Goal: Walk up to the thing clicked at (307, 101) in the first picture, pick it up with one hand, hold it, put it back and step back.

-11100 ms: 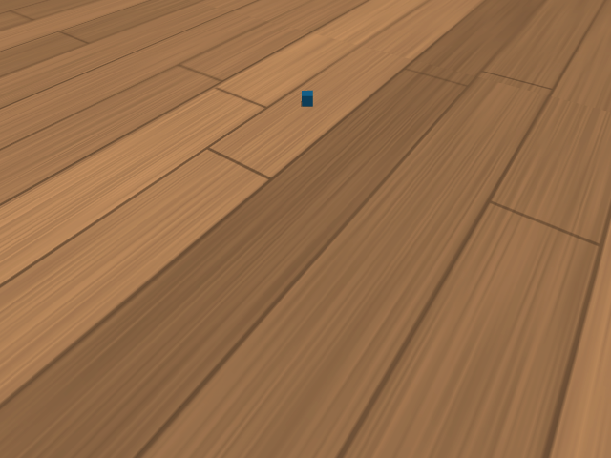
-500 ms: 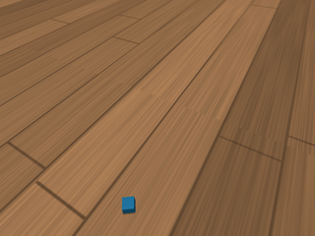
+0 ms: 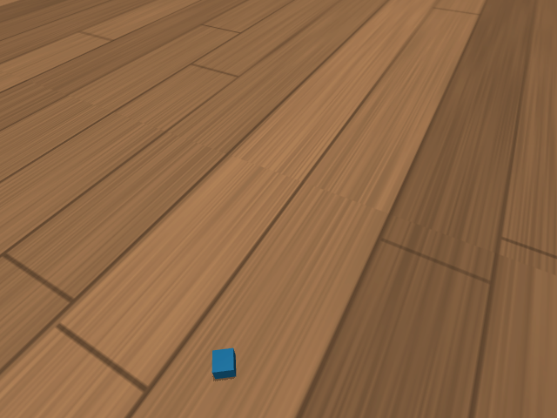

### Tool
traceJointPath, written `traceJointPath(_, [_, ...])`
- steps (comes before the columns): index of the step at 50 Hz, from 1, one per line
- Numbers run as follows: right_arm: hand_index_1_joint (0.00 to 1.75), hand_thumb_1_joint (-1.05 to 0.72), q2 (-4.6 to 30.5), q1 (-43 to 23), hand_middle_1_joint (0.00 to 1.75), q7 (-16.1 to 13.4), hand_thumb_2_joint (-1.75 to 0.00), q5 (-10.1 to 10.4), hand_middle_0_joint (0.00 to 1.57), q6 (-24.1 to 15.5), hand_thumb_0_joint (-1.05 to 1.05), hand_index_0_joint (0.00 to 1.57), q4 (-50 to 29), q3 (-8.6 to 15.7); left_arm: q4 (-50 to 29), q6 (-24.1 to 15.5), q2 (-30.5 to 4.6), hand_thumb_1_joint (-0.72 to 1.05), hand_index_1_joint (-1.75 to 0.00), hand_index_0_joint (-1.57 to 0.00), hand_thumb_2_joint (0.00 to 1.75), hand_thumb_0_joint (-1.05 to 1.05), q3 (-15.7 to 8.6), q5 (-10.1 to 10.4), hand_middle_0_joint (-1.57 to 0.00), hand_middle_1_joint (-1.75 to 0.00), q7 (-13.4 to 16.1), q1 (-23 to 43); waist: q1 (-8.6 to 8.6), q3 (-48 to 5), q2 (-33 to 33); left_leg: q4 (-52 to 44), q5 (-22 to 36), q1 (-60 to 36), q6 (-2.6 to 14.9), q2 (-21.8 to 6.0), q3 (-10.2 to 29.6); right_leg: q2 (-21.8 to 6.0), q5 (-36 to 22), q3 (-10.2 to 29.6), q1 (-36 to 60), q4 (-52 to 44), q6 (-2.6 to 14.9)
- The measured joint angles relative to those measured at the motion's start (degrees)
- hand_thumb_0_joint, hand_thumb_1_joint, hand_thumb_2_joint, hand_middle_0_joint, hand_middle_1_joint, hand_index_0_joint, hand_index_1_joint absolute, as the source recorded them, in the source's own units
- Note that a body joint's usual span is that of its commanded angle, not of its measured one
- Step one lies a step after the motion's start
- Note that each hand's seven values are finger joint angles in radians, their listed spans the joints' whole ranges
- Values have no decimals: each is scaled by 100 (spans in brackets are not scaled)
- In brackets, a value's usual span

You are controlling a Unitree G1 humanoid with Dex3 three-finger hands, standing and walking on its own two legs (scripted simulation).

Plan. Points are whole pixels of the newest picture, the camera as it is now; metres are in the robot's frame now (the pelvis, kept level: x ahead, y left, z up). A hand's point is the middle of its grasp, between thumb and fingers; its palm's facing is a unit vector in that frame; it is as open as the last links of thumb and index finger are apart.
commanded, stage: stand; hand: left
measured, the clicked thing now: (224, 363) +0.44 +0.23 -0.75
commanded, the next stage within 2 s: walk up in 0.98 s
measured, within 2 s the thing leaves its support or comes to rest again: neither
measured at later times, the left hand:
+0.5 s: hand out of the picture +0.07 +0.27 -0.15, palm faces +0.01 -0.94 -0.35, open 7.4 cm
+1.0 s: hand out of the picture +0.08 +0.28 -0.16, palm faces +0.02 -0.94 -0.34, open 7.4 cm
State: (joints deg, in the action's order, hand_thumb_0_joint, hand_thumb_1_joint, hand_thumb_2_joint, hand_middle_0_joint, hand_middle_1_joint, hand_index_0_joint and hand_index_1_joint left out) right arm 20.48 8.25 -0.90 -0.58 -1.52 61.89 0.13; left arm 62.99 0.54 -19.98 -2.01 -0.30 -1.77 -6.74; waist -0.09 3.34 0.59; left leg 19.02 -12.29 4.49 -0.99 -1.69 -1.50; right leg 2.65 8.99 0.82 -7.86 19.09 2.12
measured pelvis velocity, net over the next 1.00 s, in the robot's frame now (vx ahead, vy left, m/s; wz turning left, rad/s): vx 0.01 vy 0.02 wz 0.03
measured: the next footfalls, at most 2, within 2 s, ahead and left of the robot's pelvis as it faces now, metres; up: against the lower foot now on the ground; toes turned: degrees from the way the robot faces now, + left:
left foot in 1.48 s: -0.12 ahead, +0.17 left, +0.00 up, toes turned +1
right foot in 1.86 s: -0.19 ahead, -0.10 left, +0.00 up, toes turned +2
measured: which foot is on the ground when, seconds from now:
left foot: down 0.00-1.00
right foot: down 0.00-1.00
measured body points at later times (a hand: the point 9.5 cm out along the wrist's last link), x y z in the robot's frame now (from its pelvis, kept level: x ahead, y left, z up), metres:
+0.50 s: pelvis +0.01 +0.01 +0.00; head +0.02 +0.01 +0.45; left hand +0.07 +0.32 -0.13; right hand +0.08 -0.28 -0.14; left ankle -0.02 +0.13 -0.75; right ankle +0.02 -0.10 -0.75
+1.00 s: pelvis +0.01 +0.02 +0.00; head +0.02 +0.02 +0.45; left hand +0.08 +0.32 -0.13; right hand +0.10 -0.28 -0.13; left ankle -0.02 +0.13 -0.75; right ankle +0.02 -0.10 -0.75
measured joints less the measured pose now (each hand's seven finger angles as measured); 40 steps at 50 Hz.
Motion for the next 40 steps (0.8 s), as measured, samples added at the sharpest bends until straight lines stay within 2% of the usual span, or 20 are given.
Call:
traceJointPath(10, [30,-91,-36,-94,30,77,-90,24,20,82,0,21,214,-69,177,-165,16,90,-30,-21,90,0,144,27,-21,-30,82,161,30,-26,-96,-167,88,-79,36,66,67,-70,-71,-60,123,-194,-58])
traceJointPath(40, [30,-91,-24,-224,30,77,-90,26,20,88,0,21,289,-46,300,-171,-10,90,-30,-21,90,0,209,22,-21,-30,148,97,-7,-54,-63,-256,74,-132,135,193,119,-199,3,-102,178,-225,-160])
